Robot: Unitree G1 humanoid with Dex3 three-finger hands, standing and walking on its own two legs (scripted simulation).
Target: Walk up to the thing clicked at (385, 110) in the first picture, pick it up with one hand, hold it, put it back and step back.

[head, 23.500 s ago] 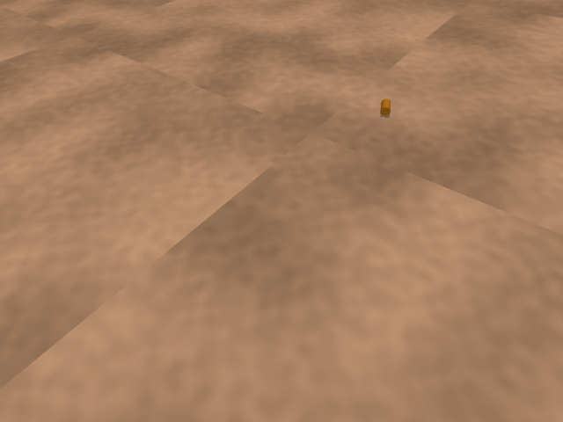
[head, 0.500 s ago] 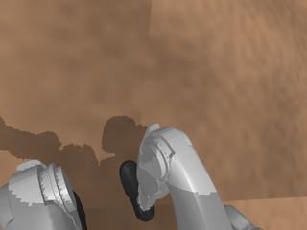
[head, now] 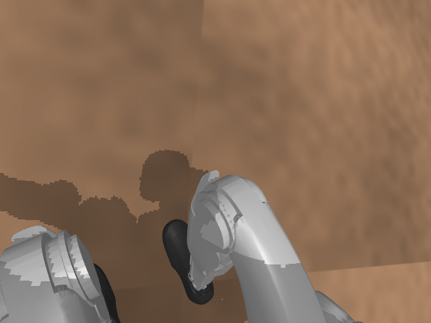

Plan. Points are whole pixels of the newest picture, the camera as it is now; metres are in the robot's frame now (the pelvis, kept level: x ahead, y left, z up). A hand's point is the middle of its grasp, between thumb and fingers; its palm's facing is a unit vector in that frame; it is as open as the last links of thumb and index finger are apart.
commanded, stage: close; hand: left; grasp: from above
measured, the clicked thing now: out of the picture +0.45 +0.36 -0.28
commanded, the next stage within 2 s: settle in 1.38 s
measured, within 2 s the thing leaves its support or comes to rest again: leaves its support in 1.78 s
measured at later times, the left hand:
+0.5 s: hand out of the picture +0.44 +0.36 -0.26, palm faces -0.44 -0.16 -0.88, open 10.1 cm
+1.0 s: hand out of the picture +0.43 +0.36 -0.26, palm faces -0.46 -0.15 -0.87, open 8.7 cm
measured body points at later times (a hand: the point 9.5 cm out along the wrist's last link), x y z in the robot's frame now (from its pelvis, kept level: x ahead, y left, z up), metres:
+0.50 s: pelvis +0.00 +0.00 +0.00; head +0.28 +0.16 +0.32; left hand +0.46 +0.36 -0.21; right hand +0.08 -0.24 -0.05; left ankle +0.06 +0.11 -0.27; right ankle +0.11 -0.09 -0.27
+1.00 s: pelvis +0.00 +0.00 +0.00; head +0.28 +0.15 +0.32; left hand +0.45 +0.36 -0.21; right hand +0.07 -0.24 -0.05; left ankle +0.06 +0.11 -0.27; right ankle +0.11 -0.09 -0.27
